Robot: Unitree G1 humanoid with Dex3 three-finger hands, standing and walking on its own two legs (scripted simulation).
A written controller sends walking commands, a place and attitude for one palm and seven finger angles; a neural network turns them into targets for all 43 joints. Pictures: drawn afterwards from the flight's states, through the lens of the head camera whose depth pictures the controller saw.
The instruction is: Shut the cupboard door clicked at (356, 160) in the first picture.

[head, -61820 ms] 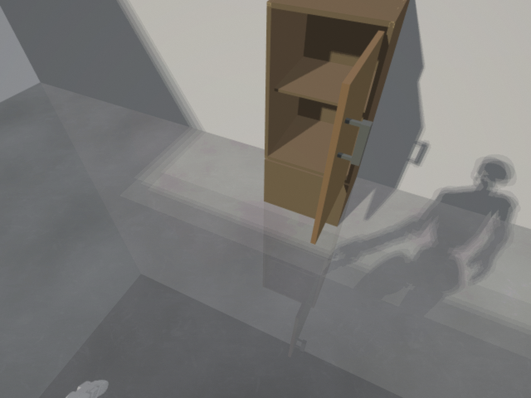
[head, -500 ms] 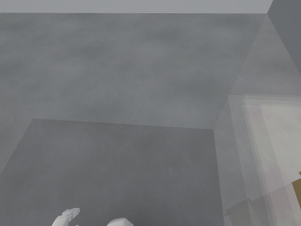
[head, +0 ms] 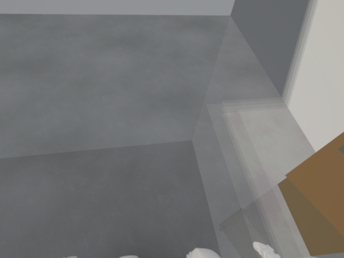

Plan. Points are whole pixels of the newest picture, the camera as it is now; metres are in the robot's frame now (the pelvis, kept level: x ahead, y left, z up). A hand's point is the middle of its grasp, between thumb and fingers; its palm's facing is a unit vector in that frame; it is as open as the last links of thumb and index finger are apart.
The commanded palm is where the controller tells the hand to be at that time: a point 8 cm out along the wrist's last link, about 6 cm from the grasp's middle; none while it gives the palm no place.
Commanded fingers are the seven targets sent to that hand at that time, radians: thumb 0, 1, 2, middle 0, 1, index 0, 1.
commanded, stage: turn to face it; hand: left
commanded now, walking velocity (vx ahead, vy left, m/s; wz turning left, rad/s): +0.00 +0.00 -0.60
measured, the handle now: out of the picture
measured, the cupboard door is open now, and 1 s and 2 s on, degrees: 23 23 23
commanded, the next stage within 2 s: take the last steps up to it in 1.46 s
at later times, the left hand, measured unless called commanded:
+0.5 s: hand (130, 241) +0.17 +0.12 -0.15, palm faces -0.30 -0.92 -0.27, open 7.4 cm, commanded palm none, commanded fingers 0.00 0.90 0.90 -0.20 -0.30 -0.20 -0.30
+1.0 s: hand (142, 205) +0.26 +0.10 -0.16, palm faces -0.54 -0.80 -0.24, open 7.4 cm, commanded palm none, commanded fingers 0.00 0.90 0.90 -0.20 -0.30 -0.20 -0.30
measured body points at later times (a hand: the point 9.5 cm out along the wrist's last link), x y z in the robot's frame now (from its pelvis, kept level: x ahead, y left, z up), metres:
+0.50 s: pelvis +0.02 -0.05 +0.00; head +0.07 -0.09 +0.45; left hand +0.18 +0.16 -0.13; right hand +0.01 -0.34 -0.14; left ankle +0.04 +0.10 -0.66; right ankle -0.03 -0.14 -0.74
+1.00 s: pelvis +0.06 -0.03 +0.01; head +0.11 -0.05 +0.45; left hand +0.29 +0.14 -0.14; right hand -0.03 -0.29 -0.13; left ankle +0.10 +0.07 -0.74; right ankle -0.05 -0.13 -0.67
